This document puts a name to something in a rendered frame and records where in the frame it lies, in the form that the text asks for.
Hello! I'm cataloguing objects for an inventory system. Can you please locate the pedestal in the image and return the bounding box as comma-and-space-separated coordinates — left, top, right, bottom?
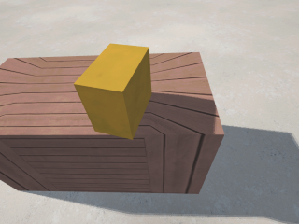
0, 52, 224, 194

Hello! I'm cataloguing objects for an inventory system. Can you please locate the carton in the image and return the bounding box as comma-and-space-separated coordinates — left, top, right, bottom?
74, 43, 152, 140

